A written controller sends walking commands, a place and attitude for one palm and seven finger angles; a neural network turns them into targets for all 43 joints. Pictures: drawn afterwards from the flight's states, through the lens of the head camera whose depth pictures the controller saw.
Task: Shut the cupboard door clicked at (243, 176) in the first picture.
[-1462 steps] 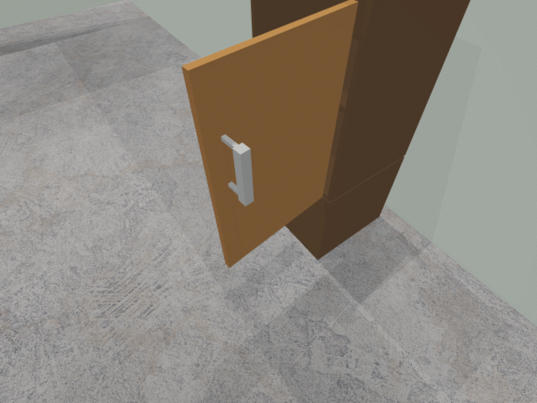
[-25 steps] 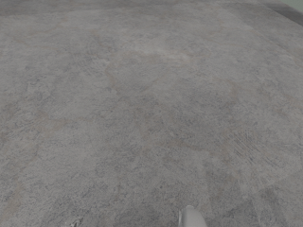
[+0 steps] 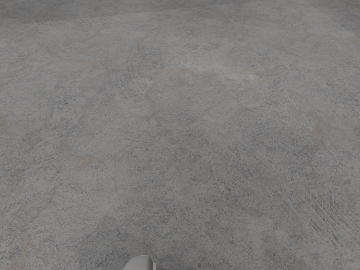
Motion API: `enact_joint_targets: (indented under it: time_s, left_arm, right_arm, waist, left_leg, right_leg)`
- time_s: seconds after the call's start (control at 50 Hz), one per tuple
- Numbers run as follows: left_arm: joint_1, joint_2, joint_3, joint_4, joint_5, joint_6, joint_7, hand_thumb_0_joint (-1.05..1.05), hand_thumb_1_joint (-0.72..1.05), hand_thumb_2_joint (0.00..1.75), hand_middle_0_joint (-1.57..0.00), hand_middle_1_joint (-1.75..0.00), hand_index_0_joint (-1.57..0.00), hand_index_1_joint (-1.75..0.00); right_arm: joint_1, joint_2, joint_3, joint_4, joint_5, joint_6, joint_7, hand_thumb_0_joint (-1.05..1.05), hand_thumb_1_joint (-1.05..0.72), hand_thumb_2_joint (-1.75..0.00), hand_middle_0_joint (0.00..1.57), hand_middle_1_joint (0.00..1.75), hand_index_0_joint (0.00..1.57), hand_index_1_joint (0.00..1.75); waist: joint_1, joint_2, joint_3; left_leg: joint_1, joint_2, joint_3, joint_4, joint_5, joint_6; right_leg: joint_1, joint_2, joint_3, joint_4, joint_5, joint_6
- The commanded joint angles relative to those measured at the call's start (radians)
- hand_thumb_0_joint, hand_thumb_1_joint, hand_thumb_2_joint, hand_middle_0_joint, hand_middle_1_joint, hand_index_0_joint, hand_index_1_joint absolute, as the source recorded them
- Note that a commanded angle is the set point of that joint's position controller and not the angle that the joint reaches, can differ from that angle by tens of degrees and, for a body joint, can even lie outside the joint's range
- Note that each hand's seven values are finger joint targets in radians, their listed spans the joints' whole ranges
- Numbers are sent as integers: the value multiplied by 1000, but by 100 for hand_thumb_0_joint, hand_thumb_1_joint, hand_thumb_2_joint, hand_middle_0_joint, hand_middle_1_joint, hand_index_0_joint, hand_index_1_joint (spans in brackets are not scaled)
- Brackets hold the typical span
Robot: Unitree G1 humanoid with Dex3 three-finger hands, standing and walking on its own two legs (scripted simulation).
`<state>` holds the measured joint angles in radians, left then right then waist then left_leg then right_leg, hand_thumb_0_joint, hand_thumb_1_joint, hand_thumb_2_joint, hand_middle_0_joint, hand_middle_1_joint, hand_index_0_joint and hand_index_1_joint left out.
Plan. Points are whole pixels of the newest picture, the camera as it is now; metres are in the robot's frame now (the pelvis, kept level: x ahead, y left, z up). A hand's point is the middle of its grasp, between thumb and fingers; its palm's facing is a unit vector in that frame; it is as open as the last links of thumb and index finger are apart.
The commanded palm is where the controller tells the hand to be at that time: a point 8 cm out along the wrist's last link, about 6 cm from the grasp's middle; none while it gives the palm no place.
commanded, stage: turn to face it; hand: left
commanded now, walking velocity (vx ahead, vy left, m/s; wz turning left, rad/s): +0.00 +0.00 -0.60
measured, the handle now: out of the picture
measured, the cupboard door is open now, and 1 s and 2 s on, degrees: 68 68 68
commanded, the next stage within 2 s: none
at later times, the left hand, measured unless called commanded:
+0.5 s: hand (112, 250) +0.19 +0.19 -0.17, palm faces -0.22 -0.94 -0.24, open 7.4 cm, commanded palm none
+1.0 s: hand (136, 211) +0.30 +0.15 -0.19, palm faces -0.53 -0.83 -0.18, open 7.4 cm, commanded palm none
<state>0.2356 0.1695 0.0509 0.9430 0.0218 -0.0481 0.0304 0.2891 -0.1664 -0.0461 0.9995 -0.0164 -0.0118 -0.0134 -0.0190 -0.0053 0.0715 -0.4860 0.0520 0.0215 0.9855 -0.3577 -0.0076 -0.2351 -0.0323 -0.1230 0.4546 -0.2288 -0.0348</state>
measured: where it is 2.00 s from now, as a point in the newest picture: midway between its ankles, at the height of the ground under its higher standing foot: outside the picture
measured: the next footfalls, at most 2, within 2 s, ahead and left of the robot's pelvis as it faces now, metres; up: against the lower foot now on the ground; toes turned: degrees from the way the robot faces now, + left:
left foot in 0.14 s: +0.14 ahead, +0.12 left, +0.00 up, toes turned -1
right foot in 0.52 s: +0.08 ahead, -0.13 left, +0.00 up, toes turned -24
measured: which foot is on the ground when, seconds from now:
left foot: up 0.00-0.12, down 0.14-0.52, up 0.54-0.88, down 0.90-1.00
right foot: down 0.00-0.16, up 0.18-0.50, down 0.52-0.92, up 0.94-1.00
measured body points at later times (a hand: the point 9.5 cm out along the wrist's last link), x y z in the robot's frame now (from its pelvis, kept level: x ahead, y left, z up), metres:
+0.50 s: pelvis +0.07 +0.00 -0.01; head +0.10 -0.01 +0.44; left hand +0.20 +0.24 -0.15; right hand +0.08 -0.25 -0.16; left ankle +0.10 +0.12 -0.74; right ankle +0.04 -0.12 -0.73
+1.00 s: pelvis +0.12 +0.02 -0.01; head +0.17 +0.03 +0.44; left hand +0.32 +0.19 -0.17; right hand +0.06 -0.24 -0.13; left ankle +0.18 +0.11 -0.74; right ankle +0.03 -0.08 -0.69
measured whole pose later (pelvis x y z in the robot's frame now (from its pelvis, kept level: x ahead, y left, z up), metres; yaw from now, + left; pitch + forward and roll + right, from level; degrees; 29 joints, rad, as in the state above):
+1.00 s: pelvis +0.12 +0.02 -0.01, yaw -35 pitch +1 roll -1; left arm 0.20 0.26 0.08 0.89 0.02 0.08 -0.02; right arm 0.18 -0.18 -0.01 0.86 -0.02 0.01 -0.02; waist 0.01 -0.07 0.06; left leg -0.31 0.06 0.09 0.60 -0.31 0.02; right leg -0.45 0.04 0.06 0.97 -0.50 0.03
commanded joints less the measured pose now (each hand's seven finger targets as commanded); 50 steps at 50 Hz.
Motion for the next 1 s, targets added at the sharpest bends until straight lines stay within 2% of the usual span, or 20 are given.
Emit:
enact_joint_targets:
  time_s: [0.0, 0.08, 0.14, 0.16, 0.26, 0.4, 0.46, 0.48, 0.5, 0.52, 0.54, 0.58, 0.66, 0.78, 0.84, 0.86, 0.88, 0.9, 0.92, 0.98]
  left_arm:
    - [85, 90, 9, -2, 1, -5, -8, 0, 90, 90, -20, -30, -20, -30]
    - [67, 134, 31, -7, -6, 26, -10, 0, 90, 90, -20, -30, -20, -30]
    - [88, 70, 23, -30, -17, 51, -16, 0, 90, 90, -20, -30, -20, -30]
    - [68, 84, 28, -43, -9, 60, -19, 0, 90, 90, -20, -30, -20, -30]
    - [99, 85, 53, -31, -1, 97, -47, 0, 90, 90, -20, -30, -20, -30]
    - [31, 67, 54, -94, 4, 92, -55, 0, 90, 90, -20, -30, -20, -30]
    - [104, 104, 66, -86, 7, 83, -55, 0, 90, 90, -20, -30, -20, -30]
    - [144, 168, 77, -77, 13, 73, -50, 0, 90, 90, -20, -30, -20, -30]
    - [160, 283, 93, -77, 20, 61, -36, 0, 90, 90, -20, -30, -20, -30]
    - [190, 318, 91, -80, 5, 64, -26, 0, 90, 90, -20, -30, -20, -30]
    - [148, 306, 90, -92, 4, 69, -20, 0, 90, 90, -20, -30, -20, -30]
    - [28, 246, 78, -117, 5, 64, -11, 0, 90, 90, -20, -30, -20, -30]
    - [13, 226, 64, -132, 3, 55, -13, 0, 90, 90, -20, -30, -20, -30]
    - [17, 268, 73, -128, 9, 68, -19, 0, 90, 90, -20, -30, -20, -30]
    - [-53, 253, 71, -136, 4, 80, -21, 0, 90, 90, -20, -30, -20, -30]
    - [-65, 224, 63, -151, -5, 87, -24, 0, 90, 90, -20, -30, -20, -30]
    - [-42, 160, 49, -169, -17, 92, -32, 0, 90, 90, -20, -30, -20, -30]
    - [-64, 157, 45, -186, -12, 91, -36, 0, 90, 90, -20, -30, -20, -30]
    - [-81, 181, 52, -192, -4, 91, -42, 0, 90, 90, -20, -30, -20, -30]
    - [-62, 181, 67, -153, 5, 106, -60, 0, 90, 90, -20, -30, -20, -30]
  right_arm:
    - [79, 22, 15, -25, -5, 4, 3, 0, -90, -90, 20, 30, 20, 30]
    - [34, -58, 1, -45, -1, -4, -7, 0, -90, -90, 20, 30, 20, 30]
    - [81, -230, -30, -57, -13, -9, -25, 0, -90, -90, 20, 30, 20, 30]
    - [47, -224, -26, -68, -19, -5, -34, 0, -90, -90, 20, 30, 20, 30]
    - [-129, -177, -13, -131, -15, 4, -37, 0, -90, -90, 20, 30, 20, 30]
    - [-93, -205, -49, -119, -14, 18, -24, 0, -90, -90, 20, 30, 20, 30]
    - [-130, -208, -57, -134, -8, 25, -15, 0, -90, -90, 20, 30, 20, 30]
    - [-133, -175, -54, -147, -1, 28, -10, 0, -90, -90, 20, 30, 20, 30]
    - [-160, -97, -36, -193, 3, 30, -3, 0, -90, -90, 20, 30, 20, 30]
    - [-188, -134, -31, -217, 2, 45, -8, 0, -90, -90, 20, 30, 20, 30]
    - [-195, -129, -33, -219, 1, 49, -2, 0, -90, -90, 20, 30, 20, 30]
    - [-175, -148, -37, -192, -1, 39, -6, 0, -90, -90, 20, 30, 20, 30]
    - [-131, -134, -28, -168, 0, 36, 0, 0, -90, -90, 20, 30, 20, 30]
    - [-135, -129, -20, -192, 10, 29, -8, 0, -90, -90, 20, 30, 20, 30]
    - [-43, -141, -22, -170, 15, 20, -14, 0, -90, -90, 20, 30, 20, 30]
    - [1, -181, -27, -158, 11, 9, -19, 0, -90, -90, 20, 30, 20, 30]
    - [24, -276, -42, -159, -5, -2, -22, 0, -90, -90, 20, 30, 20, 30]
    - [45, -327, -51, -170, -12, 2, -27, 0, -90, -90, 20, 30, 20, 30]
    - [27, -312, -41, -183, -18, 5, -28, 0, -90, -90, 20, 30, 20, 30]
    - [-89, -232, -16, -211, -18, 1, -32, 0, -90, -90, 20, 30, 20, 30]
  waist:
    - [-4, -154, -83]
    - [-23, -119, -106]
    - [-48, 274, -118]
    - [-41, 210, -67]
    - [34, 186, -60]
    - [7, 203, -92]
    - [61, 150, -109]
    - [86, -12, -114]
    - [112, -337, -95]
    - [129, -300, -100]
    - [103, -177, -60]
    - [58, -228, -75]
    - [38, -128, -157]
    - [48, -131, -145]
    - [-8, -143, -123]
    - [-26, -56, -138]
    - [-26, 225, -149]
    - [-37, 325, -133]
    - [-34, 210, -111]
    - [23, 191, -39]
  left_leg:
    - [153, -26, 74, -227, 100, -25]
    - [360, -23, 55, -453, 217, -34]
    - [436, 373, -300, -641, 408, 153]
    - [370, 409, -304, -688, 356, 205]
    - [284, 300, -43, -674, 354, 150]
    - [333, 315, 56, -589, 365, 138]
    - [234, 264, 132, -427, 259, 62]
    - [140, 190, 180, -270, 98, 7]
    - [-98, 27, 204, -19, -279, -52]
    - [-115, 19, 53, 149, -297, -44]
    - [-136, 38, 4, 204, -222, -39]
    - [-188, 54, -38, 222, -101, -52]
    - [-87, 27, -10, 83, -30, -72]
    - [28, -19, 11, -192, -65, -71]
    - [240, -31, 3, -449, 85, -60]
    - [375, 19, -30, -579, 142, -43]
    - [468, 252, -283, -689, 186, 38]
    - [412, 429, -413, -723, 292, 142]
    - [318, 431, -383, -709, 310, 186]
    - [253, 316, -175, -695, 358, 140]
  right_leg:
    - [-19, -170, 173, -97, 653, -121]
    - [-113, -152, 248, -30, 361, -81]
    - [-270, 52, 86, 358, -385, 38]
    - [-291, 32, 116, 517, -416, 42]
    - [-263, -21, 93, 629, -262, 71]
    - [-166, 1, 15, 321, -174, 76]
    - [12, 19, 6, 100, 29, 51]
    - [96, -77, 148, -28, 124, 13]
    - [171, -309, 523, -134, 332, -97]
    - [104, -383, 597, -175, 314, -189]
    - [67, -360, 546, -174, 218, -200]
    - [100, -271, 482, -144, 213, -165]
    - [135, -199, 352, -73, 417, -139]
    - [96, -193, 440, -35, 438, -157]
    - [-69, -143, 455, 19, 299, -91]
    - [-172, -75, 400, 79, 174, -38]
    - [-326, 74, 266, 266, -127, 29]
    - [-354, 91, 158, 510, -410, 61]
    - [-312, 41, 193, 637, -386, 60]
    - [-330, 6, 167, 762, -250, 84]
